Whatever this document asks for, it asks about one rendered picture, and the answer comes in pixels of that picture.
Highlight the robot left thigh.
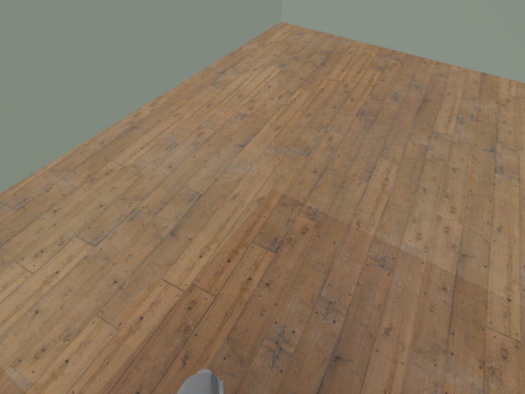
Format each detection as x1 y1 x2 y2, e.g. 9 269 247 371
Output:
177 373 225 394

